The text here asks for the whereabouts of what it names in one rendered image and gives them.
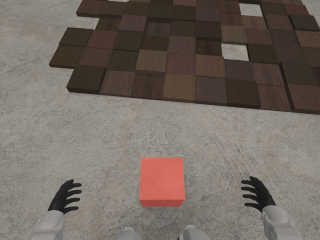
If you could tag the right robot thigh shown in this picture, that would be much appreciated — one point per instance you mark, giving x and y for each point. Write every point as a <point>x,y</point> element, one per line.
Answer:
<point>193,234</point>

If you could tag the right robot forearm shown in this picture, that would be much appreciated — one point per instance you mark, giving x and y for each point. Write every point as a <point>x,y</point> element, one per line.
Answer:
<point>277,225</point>

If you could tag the robot left hand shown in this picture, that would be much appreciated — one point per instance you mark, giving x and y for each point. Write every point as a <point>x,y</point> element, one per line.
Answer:
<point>60,200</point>

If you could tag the robot left shin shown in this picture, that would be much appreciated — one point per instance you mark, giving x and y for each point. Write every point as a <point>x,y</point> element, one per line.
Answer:
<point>128,229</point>

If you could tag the left robot forearm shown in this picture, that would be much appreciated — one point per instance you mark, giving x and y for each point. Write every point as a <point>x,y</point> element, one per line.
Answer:
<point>50,226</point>

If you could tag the carton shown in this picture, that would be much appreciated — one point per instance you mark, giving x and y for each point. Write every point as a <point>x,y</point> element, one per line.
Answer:
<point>161,182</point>

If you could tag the robot right hand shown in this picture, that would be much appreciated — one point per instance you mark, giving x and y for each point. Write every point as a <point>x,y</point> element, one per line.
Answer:
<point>263,197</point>

